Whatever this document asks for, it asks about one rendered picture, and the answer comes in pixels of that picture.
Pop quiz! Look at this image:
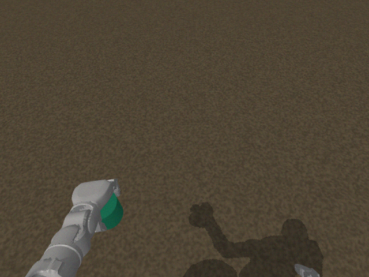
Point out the tin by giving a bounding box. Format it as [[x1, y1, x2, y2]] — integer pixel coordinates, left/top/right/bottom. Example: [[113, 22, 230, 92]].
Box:
[[100, 192, 123, 230]]

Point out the right robot hand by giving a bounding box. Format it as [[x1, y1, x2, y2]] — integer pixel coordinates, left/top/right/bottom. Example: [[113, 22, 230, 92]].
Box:
[[295, 264, 319, 277]]

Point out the left robot arm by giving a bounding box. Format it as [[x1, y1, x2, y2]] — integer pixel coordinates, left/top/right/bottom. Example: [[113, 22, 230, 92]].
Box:
[[25, 201, 100, 277]]

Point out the left robot hand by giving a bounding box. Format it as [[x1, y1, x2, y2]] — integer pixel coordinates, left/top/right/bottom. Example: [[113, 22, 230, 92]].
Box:
[[71, 178, 121, 233]]

